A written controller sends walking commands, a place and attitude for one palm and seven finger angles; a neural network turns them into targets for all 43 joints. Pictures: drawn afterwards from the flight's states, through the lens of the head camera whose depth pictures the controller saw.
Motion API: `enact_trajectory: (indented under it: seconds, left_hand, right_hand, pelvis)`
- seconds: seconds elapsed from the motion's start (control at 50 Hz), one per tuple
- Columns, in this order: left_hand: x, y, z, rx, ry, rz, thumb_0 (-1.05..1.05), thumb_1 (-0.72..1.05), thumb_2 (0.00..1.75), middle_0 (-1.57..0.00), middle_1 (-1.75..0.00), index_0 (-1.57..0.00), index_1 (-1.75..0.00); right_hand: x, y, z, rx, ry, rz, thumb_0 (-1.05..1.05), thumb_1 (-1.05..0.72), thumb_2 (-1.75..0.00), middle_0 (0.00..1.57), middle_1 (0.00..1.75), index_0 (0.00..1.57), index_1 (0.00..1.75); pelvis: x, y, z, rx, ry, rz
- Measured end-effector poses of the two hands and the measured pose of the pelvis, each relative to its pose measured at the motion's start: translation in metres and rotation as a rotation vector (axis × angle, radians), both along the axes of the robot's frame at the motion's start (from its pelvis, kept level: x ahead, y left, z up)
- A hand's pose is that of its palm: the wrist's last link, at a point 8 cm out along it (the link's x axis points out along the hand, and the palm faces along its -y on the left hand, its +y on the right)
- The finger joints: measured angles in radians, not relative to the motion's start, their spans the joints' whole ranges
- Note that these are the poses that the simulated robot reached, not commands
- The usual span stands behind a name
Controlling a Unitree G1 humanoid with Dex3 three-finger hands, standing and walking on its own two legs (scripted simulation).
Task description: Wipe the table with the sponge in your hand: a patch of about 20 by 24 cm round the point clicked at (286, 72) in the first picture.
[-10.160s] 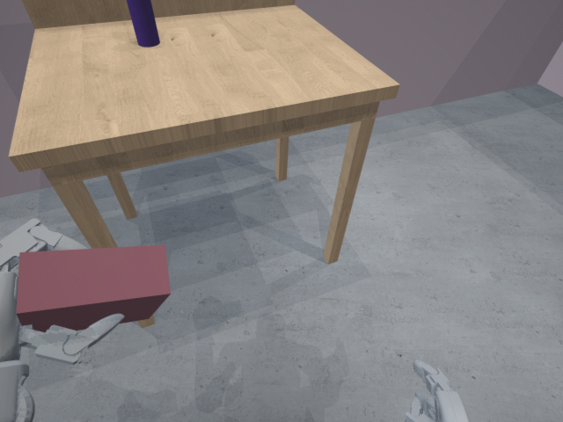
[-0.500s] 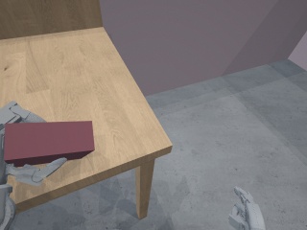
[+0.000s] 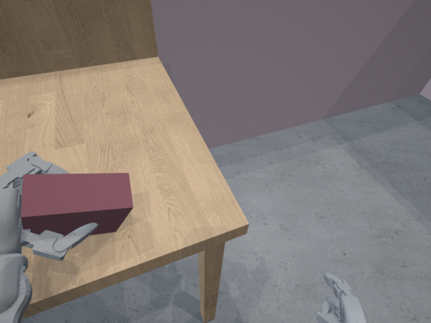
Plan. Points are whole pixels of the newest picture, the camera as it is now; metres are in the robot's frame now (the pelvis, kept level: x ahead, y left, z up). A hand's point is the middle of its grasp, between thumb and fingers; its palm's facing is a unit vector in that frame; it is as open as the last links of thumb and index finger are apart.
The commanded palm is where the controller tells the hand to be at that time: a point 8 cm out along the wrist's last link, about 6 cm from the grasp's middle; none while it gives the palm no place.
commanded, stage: come to a stop and stand still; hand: left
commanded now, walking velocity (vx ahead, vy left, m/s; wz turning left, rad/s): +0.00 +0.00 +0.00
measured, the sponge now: (93, 206) +0.24 +0.21 +0.14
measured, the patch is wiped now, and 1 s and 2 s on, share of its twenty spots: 0.00 0.00 0.00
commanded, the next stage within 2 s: look again from close up in 0.74 s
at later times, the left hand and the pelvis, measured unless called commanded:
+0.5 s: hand (23, 200) +0.24 +0.30 +0.15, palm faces +0.42 -0.84 -0.34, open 9.7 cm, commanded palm +0.17 +0.32 +0.17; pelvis +0.00 +0.05 +0.00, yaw -1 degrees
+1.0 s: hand (29, 205) +0.23 +0.30 +0.15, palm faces +0.37 -0.86 -0.34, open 9.7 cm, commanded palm +0.17 +0.33 +0.17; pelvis +0.01 +0.05 +0.00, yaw -1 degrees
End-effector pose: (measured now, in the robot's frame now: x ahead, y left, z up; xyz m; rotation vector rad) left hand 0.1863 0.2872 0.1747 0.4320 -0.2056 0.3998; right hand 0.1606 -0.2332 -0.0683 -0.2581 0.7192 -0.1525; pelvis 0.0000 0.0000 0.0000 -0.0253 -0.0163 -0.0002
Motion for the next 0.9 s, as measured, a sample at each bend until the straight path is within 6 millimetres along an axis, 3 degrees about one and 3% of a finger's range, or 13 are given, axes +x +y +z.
enact_trajectory:
  seconds: [0.04,0.1,0.22,0.3,0.44,0.56,0.64,0.72,0.9]
  left_hand:
    - [0.013,0.016,0.019,0.108,-0.088,-0.023,-0.01,-0.46,1.01,-0.79,-1.35,-0.79,-1.34]
    - [0.021,0.034,0.021,0.113,-0.127,-0.004,-0.01,-0.46,1.01,-0.78,-1.35,-0.79,-1.34]
    - [0.004,0.007,-0.014,0.024,0.013,-0.159,-0.01,-0.46,1.01,-0.78,-1.35,-0.79,-1.34]
    - [-0.006,0.013,-0.013,0.011,-0.02,-0.188,-0.01,-0.46,1.01,-0.78,-1.35,-0.79,-1.34]
    - [0.004,0.056,-0.005,0.046,-0.104,-0.047,-0.01,-0.46,1.01,-0.78,-1.35,-0.79,-1.34]
    - [0.013,0.048,-0.014,-0.005,-0.072,-0.074,-0.01,-0.46,1.01,-0.78,-1.35,-0.79,-1.34]
    - [0.016,0.041,-0.013,0.0,-0.063,-0.124,-0.01,-0.46,1.01,-0.78,-1.35,-0.79,-1.34]
    - [0.016,0.048,-0.009,0.036,-0.064,-0.12,-0.01,-0.46,1.01,-0.78,-1.35,-0.79,-1.34]
    - [0.01,0.056,-0.012,0.005,-0.052,-0.061,-0.01,-0.46,1.01,-0.78,-1.35,-0.79,-1.35]
  right_hand:
    - [-0.004,-0.003,0.001,-0.02,0.012,0.024,0.01,-0.91,-0.9,0.2,0.3,0.2,0.3]
    - [-0.01,-0.006,0.004,-0.008,0.002,0.004,0.01,-0.91,-0.9,0.2,0.3,0.2,0.3]
    - [-0.025,0.002,0.004,0.007,-0.025,-0.052,0.01,-0.91,-0.9,0.2,0.3,0.2,0.3]
    - [-0.03,0.021,0.001,-0.005,0.016,-0.044,0.01,-0.91,-0.9,0.2,0.3,0.2,0.3]
    - [-0.013,0.058,-0.002,0.03,0.013,0.03,0.01,-0.91,-0.9,0.2,0.3,0.2,0.3]
    - [0.009,0.076,0.001,0.063,-0.031,0.078,0.01,-0.91,-0.9,0.21,0.3,0.21,0.3]
    - [0.02,0.078,0.006,0.054,-0.044,0.081,0.01,-0.9,-0.9,0.21,0.3,0.21,0.3]
    - [0.027,0.074,0.01,0.034,-0.048,0.072,0.01,-0.9,-0.9,0.21,0.3,0.21,0.3]
    - [0.025,0.06,0.011,0.003,-0.033,0.051,0.01,-0.91,-0.9,0.21,0.3,0.2,0.3]
  pelvis:
    - [-0.006,-0.002,-0.001,-0.001,0.012,0.0]
    - [-0.013,0.004,-0.003,0.001,0.017,-0.026]
    - [-0.01,0.027,-0.004,0.008,0.016,-0.05]
    - [-0.005,0.034,-0.005,0.007,0.011,-0.039]
    - [-0.001,0.043,-0.005,0.007,0.004,-0.026]
    - [0.005,0.051,-0.004,0.002,0.009,-0.025]
    - [0.009,0.052,-0.004,0.0,0.011,-0.023]
    - [0.011,0.052,-0.004,-0.001,0.011,-0.021]
    - [0.011,0.053,-0.003,-0.003,0.004,-0.019]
